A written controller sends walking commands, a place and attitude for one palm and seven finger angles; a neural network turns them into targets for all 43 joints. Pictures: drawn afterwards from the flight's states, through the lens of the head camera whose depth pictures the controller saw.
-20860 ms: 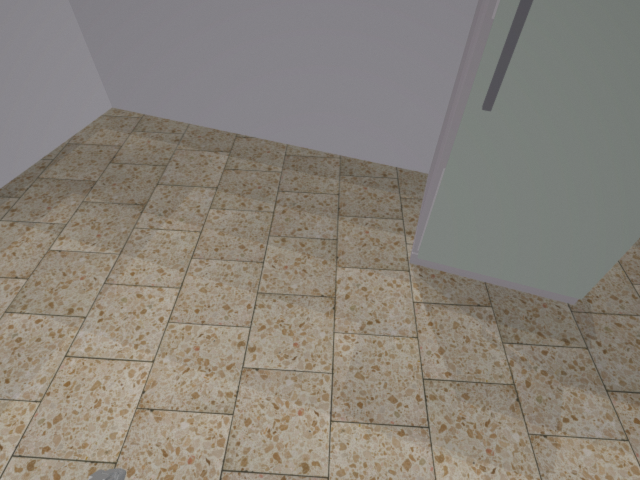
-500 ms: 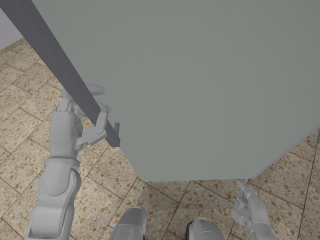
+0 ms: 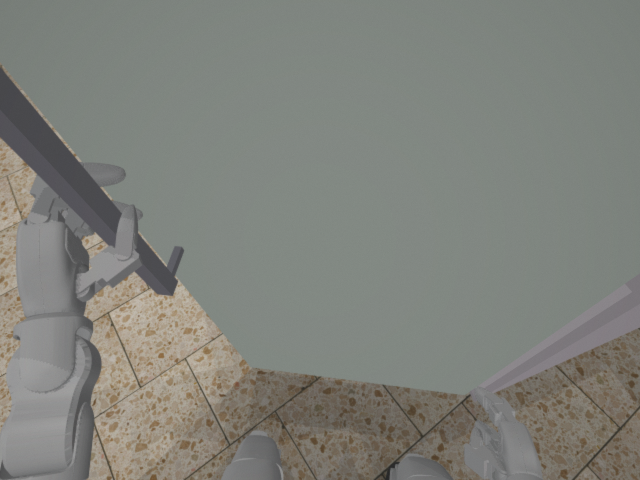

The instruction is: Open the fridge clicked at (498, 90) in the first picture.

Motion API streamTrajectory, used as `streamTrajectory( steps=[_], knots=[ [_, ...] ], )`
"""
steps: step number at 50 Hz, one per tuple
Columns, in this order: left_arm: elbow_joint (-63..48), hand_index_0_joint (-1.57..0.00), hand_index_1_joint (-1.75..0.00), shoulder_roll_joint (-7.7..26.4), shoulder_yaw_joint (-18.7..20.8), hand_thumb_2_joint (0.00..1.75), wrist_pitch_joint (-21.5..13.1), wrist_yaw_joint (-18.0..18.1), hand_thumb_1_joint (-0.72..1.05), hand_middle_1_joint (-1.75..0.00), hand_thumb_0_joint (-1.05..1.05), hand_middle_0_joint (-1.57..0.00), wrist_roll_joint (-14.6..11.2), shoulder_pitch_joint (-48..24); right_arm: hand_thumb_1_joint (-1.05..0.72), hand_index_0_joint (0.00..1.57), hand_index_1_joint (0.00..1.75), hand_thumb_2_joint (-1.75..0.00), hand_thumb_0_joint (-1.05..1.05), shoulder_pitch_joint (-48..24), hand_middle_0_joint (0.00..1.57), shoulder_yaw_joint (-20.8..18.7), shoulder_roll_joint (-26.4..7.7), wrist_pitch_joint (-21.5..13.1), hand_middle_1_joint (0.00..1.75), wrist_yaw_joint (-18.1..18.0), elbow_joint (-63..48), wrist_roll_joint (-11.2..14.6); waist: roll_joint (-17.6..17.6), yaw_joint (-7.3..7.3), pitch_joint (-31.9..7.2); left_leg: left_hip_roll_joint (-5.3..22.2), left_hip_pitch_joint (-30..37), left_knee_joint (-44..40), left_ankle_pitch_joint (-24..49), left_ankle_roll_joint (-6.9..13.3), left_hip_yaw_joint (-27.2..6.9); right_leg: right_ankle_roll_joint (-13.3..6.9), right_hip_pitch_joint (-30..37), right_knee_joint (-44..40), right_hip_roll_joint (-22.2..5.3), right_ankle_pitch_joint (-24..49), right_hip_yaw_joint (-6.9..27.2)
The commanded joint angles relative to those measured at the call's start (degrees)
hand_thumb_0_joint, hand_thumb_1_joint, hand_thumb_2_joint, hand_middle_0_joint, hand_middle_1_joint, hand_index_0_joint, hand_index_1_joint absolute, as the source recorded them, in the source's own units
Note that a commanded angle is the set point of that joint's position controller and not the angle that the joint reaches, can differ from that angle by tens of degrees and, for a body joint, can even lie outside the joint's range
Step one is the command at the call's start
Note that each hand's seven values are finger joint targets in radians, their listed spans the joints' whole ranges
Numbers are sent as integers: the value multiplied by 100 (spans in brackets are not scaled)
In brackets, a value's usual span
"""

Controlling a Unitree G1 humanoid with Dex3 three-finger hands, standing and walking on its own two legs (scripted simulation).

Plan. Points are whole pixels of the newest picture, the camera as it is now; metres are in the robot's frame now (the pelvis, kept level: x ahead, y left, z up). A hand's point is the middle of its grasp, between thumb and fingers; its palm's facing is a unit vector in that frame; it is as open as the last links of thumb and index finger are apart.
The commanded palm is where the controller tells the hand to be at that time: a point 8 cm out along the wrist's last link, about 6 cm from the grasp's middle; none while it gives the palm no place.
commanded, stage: stop walking and hold the door back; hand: left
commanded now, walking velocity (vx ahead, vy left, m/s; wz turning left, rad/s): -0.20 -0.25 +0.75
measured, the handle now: (63, 138) +0.35 +0.23 +0.25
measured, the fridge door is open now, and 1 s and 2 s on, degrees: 61 61 62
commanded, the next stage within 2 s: loosen the grip on the handle in 1.38 s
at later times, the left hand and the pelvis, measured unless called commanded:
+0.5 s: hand (115, 279) +0.27 +0.20 +0.16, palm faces +0.44 -0.87 -0.22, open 5.4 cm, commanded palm +0.26 +0.24 +0.15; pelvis -0.10 -0.09 +0.02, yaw +13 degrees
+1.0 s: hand (133, 225) +0.32 +0.20 +0.17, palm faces +0.38 -0.92 -0.12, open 5.4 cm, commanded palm +0.27 +0.24 +0.15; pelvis -0.11 -0.07 +0.01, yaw +10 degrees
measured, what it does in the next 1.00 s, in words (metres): walks backwards: left foot, then right foot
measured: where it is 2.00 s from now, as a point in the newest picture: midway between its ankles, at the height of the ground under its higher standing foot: outside the picture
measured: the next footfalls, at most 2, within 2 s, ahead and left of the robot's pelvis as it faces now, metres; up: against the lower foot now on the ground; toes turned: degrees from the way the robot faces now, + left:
left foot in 0.28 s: -0.05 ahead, +0.03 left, +0.00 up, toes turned +15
right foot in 0.60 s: -0.02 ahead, -0.18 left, +0.00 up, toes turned +6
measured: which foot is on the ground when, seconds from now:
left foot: up 0.00-0.26, down 0.28-0.60, up 0.62-0.94, down 0.96-1.00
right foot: down 0.00-0.30, up 0.32-0.58, down 0.60-1.00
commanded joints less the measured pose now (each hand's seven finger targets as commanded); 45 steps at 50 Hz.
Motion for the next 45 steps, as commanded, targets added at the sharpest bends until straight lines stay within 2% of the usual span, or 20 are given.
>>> streamTrajectory(
  steps=[1,2,4,6,11,13,15,16,17,19,20,22,27,28,30,31,32,34,36,45],
  knots=[
    [-1881,-45,-140,1451,716,90,-710,77,90,-140,0,-45,134,-854,-90,20,30,-90,0,-703,20,-209,-355,-223,30,-205,-885,-93,-1546,172,-2218,-765,-1025,3304,-1261,117,928,-1502,1460,-1061,-1973,1893,1303],
    [-1714,-45,-140,1440,770,90,-732,120,90,-140,0,-45,87,-811,-90,20,30,-90,0,-715,20,-120,-359,-148,30,-179,-817,-106,-1075,163,-2236,-684,-867,2461,-1251,104,984,-1417,1645,-749,-1824,2556,755],
    [-619,-45,-140,1290,580,90,-595,297,90,-140,0,-45,119,-1477,-90,20,30,-90,0,-619,20,-55,-480,-16,30,-276,-808,-76,-1486,100,-2526,-802,-477,1690,-1143,104,1171,-1238,1702,-645,-1864,3495,844],
    [-57,-45,-140,1275,377,90,-588,417,90,-140,0,-45,143,-2564,-90,20,30,-90,0,-541,20,-14,-590,-9,30,-357,-759,-90,-1811,98,-2679,-973,5,1286,-923,195,1151,-1133,1420,-936,-2042,3124,1100],
    [1117,-45,-140,1232,-173,90,-699,437,90,-140,0,-45,172,-4362,-90,20,30,-90,0,-370,20,16,-842,104,30,-309,-692,-9,-1414,111,-2675,-1080,614,-758,-360,417,1122,-919,1516,-1133,-2147,1953,1384],
    [1559,-45,-140,1214,-381,90,-765,368,90,-140,0,-45,122,-5086,-90,20,30,-90,0,-274,20,19,-909,174,30,-243,-634,41,-597,-22,-2674,-958,1501,-2334,535,566,1190,-540,1068,-599,-1757,1041,937],
    [2060,-45,-140,1105,-585,90,-880,301,90,-140,0,-45,59,-5731,-90,20,30,-90,0,-352,20,-19,-1109,140,30,-200,-714,51,1169,85,-2268,468,2060,-2761,697,1234,-320,-37,-491,522,-496,-686,49],
    [2366,-45,-140,990,-885,90,-909,304,90,-140,0,-45,113,-6260,-90,20,30,-90,0,-321,20,98,-1012,94,30,-217,-674,34,1840,-58,-2058,957,1642,-3058,214,1576,-1194,-55,-946,1749,-248,-1526,27],
    [2548,-45,-140,1503,-540,90,-920,353,90,-140,0,-45,193,-6737,-90,20,30,-90,0,-188,20,25,-1039,62,30,-251,-593,76,1678,-108,-2037,1034,1796,-2996,118,1735,-1473,-124,-1379,2483,-170,-1609,264],
    [3418,-45,-140,1270,-745,90,-824,251,90,-140,0,-45,193,-7052,-90,20,30,-90,0,33,20,-25,-1085,56,30,-289,-459,173,372,-104,-1949,698,2057,-2491,610,1757,-873,-77,-1681,2649,-156,-1197,387],
    [3714,-45,-140,1195,-807,90,-745,193,90,-140,0,-45,158,-7140,-90,20,30,-90,0,105,20,-54,-1118,66,30,-307,-443,214,139,-56,-2031,552,2264,-2394,866,1655,-447,-32,-1652,2475,-138,-1121,269],
    [4346,-45,-140,878,-1111,90,-621,80,90,-140,0,-45,92,-7569,-90,20,30,-90,0,263,20,-25,-1140,65,30,-348,-408,242,187,-70,-2151,363,2328,-2383,1004,1560,-133,-12,-1377,2108,-57,-1025,44],
    [5792,-45,-140,1483,-698,90,-679,16,90,-140,0,-45,65,-8159,-90,20,30,-90,0,359,20,29,-1264,21,30,-434,-171,192,255,62,-2379,-54,1180,-1845,-141,1129,424,-68,685,-296,131,-768,-258],
    [5996,-45,-140,1605,-604,90,-700,14,90,-140,0,-45,50,-8068,-90,20,30,-90,0,344,20,49,-1212,-2,30,-440,-112,191,-100,75,-2415,-200,782,-1405,-210,970,615,-144,1255,-816,-42,-818,75],
    [6312,-45,-140,2158,-291,90,-714,28,90,-140,0,-45,120,-7879,-90,20,30,-90,0,372,20,-29,-1159,-21,30,-446,-128,159,-2028,101,-2201,-1098,-1039,655,-655,435,1172,-1054,2126,-1953,-1818,-1333,3173],
    [6487,-45,-140,2424,-137,90,-663,45,90,-140,0,-45,171,-7817,-90,20,30,-90,0,469,20,-146,-1255,-82,30,-401,-113,174,-2502,160,-2177,-1039,-1417,1483,-792,336,692,-1168,2118,-2137,-2229,-1608,3793],
    [6462,-45,-140,2365,-166,90,-616,35,90,-140,0,-45,128,-7899,-90,20,30,-90,0,370,20,-193,-1324,-135,30,-367,-30,188,-2365,104,-2095,-1017,-1480,1854,-587,289,520,-1191,2022,-2049,-2192,-1613,3812],
    [6746,-45,-140,2763,268,90,-759,36,90,-140,0,-45,163,-8011,-90,20,30,-90,0,468,20,-90,-1299,-183,30,-355,248,172,-1653,20,-2124,-770,-1431,2014,-57,242,527,-1106,2048,-1522,-1853,-396,2560],
    [6995,-45,-140,3153,574,90,-840,-3,90,-140,0,-45,226,-7828,-90,20,30,-90,0,545,20,-81,-1351,-141,30,-342,247,151,-1673,14,-2148,-789,-1022,1593,171,212,839,-901,1705,-1509,-1592,243,1746],
    [6402,-45,-140,2661,515,90,-1147,-84,90,-140,0,-45,198,-7597,-90,20,30,-90,0,723,20,-224,-1365,-113,30,-319,50,72,-1528,-20,-2326,-1004,1342,-1587,1352,199,1717,-628,1026,-1147,-1069,502,844]
  ],
)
